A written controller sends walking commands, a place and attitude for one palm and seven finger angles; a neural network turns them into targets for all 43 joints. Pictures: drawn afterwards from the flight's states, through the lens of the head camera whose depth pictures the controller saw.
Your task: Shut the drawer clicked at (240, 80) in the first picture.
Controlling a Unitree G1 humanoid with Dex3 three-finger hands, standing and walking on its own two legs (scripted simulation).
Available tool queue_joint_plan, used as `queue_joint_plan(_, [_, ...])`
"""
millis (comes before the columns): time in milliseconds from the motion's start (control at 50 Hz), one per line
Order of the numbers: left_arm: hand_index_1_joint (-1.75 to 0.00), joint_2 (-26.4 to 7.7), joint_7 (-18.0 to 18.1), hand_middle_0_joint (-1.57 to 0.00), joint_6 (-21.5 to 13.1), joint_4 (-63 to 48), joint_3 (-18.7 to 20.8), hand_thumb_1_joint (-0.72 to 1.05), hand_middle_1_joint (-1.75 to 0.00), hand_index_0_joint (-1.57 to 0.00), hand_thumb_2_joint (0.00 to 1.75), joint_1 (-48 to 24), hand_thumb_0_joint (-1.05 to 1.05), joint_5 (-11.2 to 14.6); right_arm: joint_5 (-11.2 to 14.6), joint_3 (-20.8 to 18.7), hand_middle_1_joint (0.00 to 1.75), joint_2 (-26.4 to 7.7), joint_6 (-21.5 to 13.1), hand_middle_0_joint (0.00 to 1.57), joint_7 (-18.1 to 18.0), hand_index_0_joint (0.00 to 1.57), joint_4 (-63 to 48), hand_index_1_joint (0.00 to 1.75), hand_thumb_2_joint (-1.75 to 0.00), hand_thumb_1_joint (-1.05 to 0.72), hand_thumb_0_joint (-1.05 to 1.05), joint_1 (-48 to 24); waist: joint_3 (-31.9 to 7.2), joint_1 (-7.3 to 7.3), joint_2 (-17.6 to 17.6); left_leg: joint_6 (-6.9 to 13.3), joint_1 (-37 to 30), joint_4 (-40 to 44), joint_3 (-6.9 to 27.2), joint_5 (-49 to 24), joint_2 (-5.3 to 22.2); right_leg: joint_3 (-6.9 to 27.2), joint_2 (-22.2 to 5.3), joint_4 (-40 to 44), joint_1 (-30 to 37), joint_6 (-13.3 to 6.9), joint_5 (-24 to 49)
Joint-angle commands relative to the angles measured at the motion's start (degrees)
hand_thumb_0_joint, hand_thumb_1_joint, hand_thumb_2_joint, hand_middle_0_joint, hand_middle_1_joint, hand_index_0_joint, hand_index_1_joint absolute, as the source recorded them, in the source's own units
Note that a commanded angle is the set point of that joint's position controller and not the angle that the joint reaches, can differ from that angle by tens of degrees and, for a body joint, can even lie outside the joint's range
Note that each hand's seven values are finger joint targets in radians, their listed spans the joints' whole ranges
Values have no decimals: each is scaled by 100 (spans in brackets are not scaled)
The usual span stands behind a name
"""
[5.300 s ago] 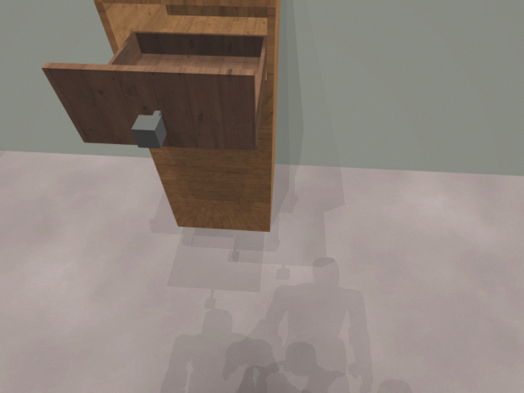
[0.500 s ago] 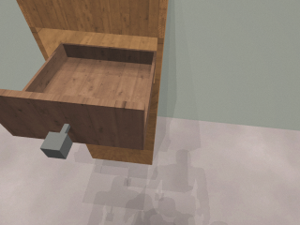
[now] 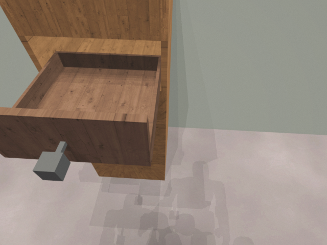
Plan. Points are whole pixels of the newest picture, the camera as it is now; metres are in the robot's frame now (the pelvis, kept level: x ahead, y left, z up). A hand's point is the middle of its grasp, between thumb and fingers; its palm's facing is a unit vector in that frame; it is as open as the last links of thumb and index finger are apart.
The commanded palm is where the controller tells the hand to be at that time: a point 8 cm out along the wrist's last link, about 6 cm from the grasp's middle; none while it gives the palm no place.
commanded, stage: look again from close up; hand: left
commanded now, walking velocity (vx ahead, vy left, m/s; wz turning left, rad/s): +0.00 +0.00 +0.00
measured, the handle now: (56, 157) +0.27 +0.25 +0.10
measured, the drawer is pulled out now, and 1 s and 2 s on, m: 0.30 0.30 0.30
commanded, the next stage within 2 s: shuffle to correct the standing spot in 0.44 s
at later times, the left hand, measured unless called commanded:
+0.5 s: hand out of the picture +0.00 +0.16 -0.17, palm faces +0.00 -0.97 -0.23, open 7.4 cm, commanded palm none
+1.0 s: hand out of the picture +0.02 +0.20 -0.18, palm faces +0.04 -0.97 -0.25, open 7.4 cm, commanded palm none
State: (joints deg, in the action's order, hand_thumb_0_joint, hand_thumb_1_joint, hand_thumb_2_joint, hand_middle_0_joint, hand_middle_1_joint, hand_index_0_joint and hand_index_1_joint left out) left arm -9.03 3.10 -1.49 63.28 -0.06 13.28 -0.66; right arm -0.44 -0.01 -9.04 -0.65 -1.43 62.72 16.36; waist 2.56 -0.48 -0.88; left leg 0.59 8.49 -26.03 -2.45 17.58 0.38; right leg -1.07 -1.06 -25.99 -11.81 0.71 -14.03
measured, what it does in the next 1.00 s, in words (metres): stands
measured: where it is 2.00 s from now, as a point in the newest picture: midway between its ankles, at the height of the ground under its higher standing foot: outside the picture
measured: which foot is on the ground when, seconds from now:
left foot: down 0.00-1.00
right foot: down 0.00-1.00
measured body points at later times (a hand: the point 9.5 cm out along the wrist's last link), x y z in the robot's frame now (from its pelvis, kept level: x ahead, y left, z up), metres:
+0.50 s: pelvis -0.01 -0.02 +0.00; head +0.01 -0.04 +0.45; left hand +0.00 +0.21 -0.15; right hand -0.02 -0.24 -0.17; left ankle -0.04 +0.11 -0.74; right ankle +0.00 -0.13 -0.74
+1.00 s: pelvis -0.03 +0.01 -0.01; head +0.00 +0.00 +0.44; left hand +0.02 +0.25 -0.16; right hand -0.02 -0.23 -0.17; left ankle -0.04 +0.11 -0.74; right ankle -0.01 -0.13 -0.74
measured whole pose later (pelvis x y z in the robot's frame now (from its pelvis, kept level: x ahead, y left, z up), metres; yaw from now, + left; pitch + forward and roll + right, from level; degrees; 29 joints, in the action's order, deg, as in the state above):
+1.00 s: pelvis -0.03 +0.01 -0.01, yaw -1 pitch +0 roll +2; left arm -10.8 2.3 2.3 58.7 2.6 12.3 -1.5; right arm -1.2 -1.3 -10.1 1.4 -0.8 59.1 16.4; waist 3.2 1.2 1.5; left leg 2.0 12.0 -30.0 -5.0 17.7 -1.9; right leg 1.2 -3.5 -36.5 -18.9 -0.4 -19.1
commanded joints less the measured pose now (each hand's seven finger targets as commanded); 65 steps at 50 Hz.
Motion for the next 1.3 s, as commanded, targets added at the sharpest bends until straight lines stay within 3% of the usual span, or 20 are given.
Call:
queue_joint_plan(0, [-30, -670, -31, -20, -63, -245, 58, 90, -30, -20, 90, 423, 0, 9, -49, -66, 30, -549, -188, 20, -13, 20, -398, 30, -90, -90, 0, 530, -547, -6, -520, 109, 135, 184, 461, -2003, 654, 326, -414, -216, 347, -361, 1077])
queue_joint_plan(100, [-30, -566, -68, -20, 4, -248, 7, 90, -30, -20, 90, 382, 0, 9, -37, -48, 30, -659, -140, 20, -38, 20, -447, 30, -90, -90, 0, 460, 170, 3, 176, 164, 320, 343, 482, -1530, 634, 389, -354, -82, -37, -321, 791])
queue_joint_plan(180, [-30, -610, -90, -20, 22, -247, 10, 90, -30, -20, 90, 395, 0, 7, -29, -20, 30, -621, -123, 20, -24, 20, -385, 30, -90, -90, 0, 406, 488, 5, 144, 147, 409, 591, 445, -870, 552, 510, -357, 71, -227, -318, 549])
queue_joint_plan(360, [-30, -675, -108, -20, 0, -210, 46, 90, -30, -20, 90, 475, 0, 29, -24, 22, 30, -619, -141, 20, -34, 20, -204, 30, -90, -90, 0, 392, 67, 30, 222, 103, 169, 607, 326, -832, 510, 628, -428, 184, 36, -324, 859])
queue_joint_plan(520, [-30, -654, -117, -20, -24, -124, 54, 90, -30, -20, 90, 483, 0, 28, -22, 17, 30, -497, -116, 20, -41, 20, -5, 30, -90, -90, 0, 450, 15, 24, 335, 43, 98, 543, 256, -781, 477, 670, -478, 333, 73, -349, 1015])
queue_joint_plan(640, [-30, -845, -63, -20, -4, -220, 155, 90, -30, -20, 90, 470, 0, 18, -4, -41, 30, -462, 4, 20, -37, 20, -36, 30, -90, -90, 0, 486, -87, 77, 227, -66, 216, 199, 77, -720, 377, 1016, -856, 270, 109, -528, 1557])
queue_joint_plan(800, [-30, -1116, -22, -20, 148, -498, 383, 90, -30, -20, 90, 256, 0, -52, -36, -178, 30, -465, 155, 20, 9, 20, -267, 30, -90, -90, 0, 533, 112, 74, 830, -128, 458, -194, -68, -33, 182, 1516, -1366, 446, -428, -786, 677])
queue_joint_plan(860, [-30, -1127, -33, -20, 204, -653, 439, 90, -30, -20, 90, 129, 0, -59, -53, -215, 30, -518, 141, 20, 32, 20, -346, 30, -90, -90, 0, 604, 9, 52, 651, -68, 279, 4, -20, -288, 217, 1287, -1183, 138, -624, -681, 437])
queue_joint_plan(900, [-30, -945, -48, -20, 257, -798, 438, 90, -30, -20, 90, 6, 0, -70, -81, -266, 30, -686, 124, 20, 31, 20, -439, 30, -90, -90, 0, 585, 32, 54, -128, 134, 259, 270, 445, -827, 629, 734, -691, -433, -880, -470, 27])
queue_joint_plan(940, [-30, -693, -65, -20, 306, -845, 386, 90, -30, -20, 90, -29, 0, -79, -100, -294, 30, -881, 138, 20, 16, 20, -611, 30, -90, -90, 0, 348, 146, 145, -960, 552, 589, 755, 929, -1296, 1152, -77, -148, -1256, -856, -223, -713])
queue_joint_plan(980, [-30, -585, -70, -20, 327, -863, 355, 90, -30, -20, 90, 46, 0, -84, -104, -301, 30, -849, 137, 20, 11, 20, -753, 30, -90, -90, 0, 154, 69, 215, -972, 828, 670, 761, 965, -1982, 1257, -174, -122, -1958, -828, -213, -1256])
queue_joint_plan(1040, [-30, -477, -65, -20, 283, -789, 341, 90, -30, -20, 90, 325, 0, -65, -130, -310, 30, -918, 163, 20, 17, 20, -891, 30, -90, -90, 0, -13, -117, 337, -688, 831, 567, 251, 663, -2695, 1168, -239, -227, -1544, -548, -229, -860])
queue_joint_plan(1060, [-30, -500, -57, -20, 247, -739, 345, 90, -30, -20, 90, 499, 0, -62, -119, -312, 30, -930, 177, 20, 19, 20, -933, 30, -90, -90, 0, -80, -153, 421, -482, 716, 664, -37, 570, -2537, 1042, -173, -310, -1029, -268, -251, -393])
queue_joint_plan(1080, [-30, -649, -44, -20, 197, -710, 379, 90, -30, -20, 90, 624, 0, -82, -97, -333, 30, -882, 186, 20, 22, 20, -996, 30, -90, -90, 0, -122, -235, 457, 64, 493, 880, -488, 399, -2127, 751, 260, -588, -476, 67, -379, 372])
queue_joint_plan(1100, [-30, -1057, -6, -20, 139, -700, 456, 90, -30, -20, 90, 821, 0, -129, -57, -338, 30, -711, 187, 20, 45, 20, -1105, 30, -90, -90, 0, -116, -301, 472, 1178, 114, 1714, -1418, -136, -751, 157, 1668, -1704, 65, 626, -744, 1389])
queue_joint_plan(1120, [-30, -1405, 5, -20, 102, -655, 529, 90, -30, -20, 90, 1084, 0, -111, -63, -343, 30, -625, 215, 20, 66, 20, -1201, 30, -90, -90, 0, -281, -165, 590, 1653, -134, 2358, -2564, -134, 1422, -222, 2682, -2779, 612, 737, -1427, 2438])
queue_joint_plan(1140, [-30, -1395, 39, -20, 82, -659, 549, 90, -30, -20, 90, 1091, 0, -111, -83, -354, 30, -696, 266, 20, 66, 20, -1171, 30, -90, -90, 0, -345, -236, 568, 1254, -162, 2398, -3385, 417, 1481, -4, 2643, -2815, 744, 558, -1682, 2021])
queue_joint_plan(1180, [-30, -1332, 77, -20, 109, -852, 592, 90, -30, -20, 90, 561, 0, -143, -102, -398, 30, -683, 322, 20, 138, 20, -1185, 30, -90, -90, 0, -341, -58, 359, 1379, -194, 2554, -3889, 571, 1105, 158, 2067, -2461, 728, 131, -1466, 1328])
queue_joint_plan(1220, [-30, -1274, 10, -20, 96, -1018, 562, 90, -30, -20, 90, 176, 0, -178, -78, -365, 30, -576, 312, 20, 231, 20, -1176, 30, -90, -90, 0, -299, -122, 194, 1525, -254, 2096, -3418, 333, 704, 159, 1115, -1906, 569, -309, -1067, 1398])
queue_joint_plan(1280, [-30, -1415, -55, -20, 129, -1124, 614, 90, -30, -20, 90, 63, 0, -212, 11, -329, 30, -376, 223, 20, 265, 20, -1148, 30, -90, -90, 0, -320, -188, 211, 1453, -309, 1171, -1835, -108, 393, -9, 776, -1653, 372, -679, -802, 891])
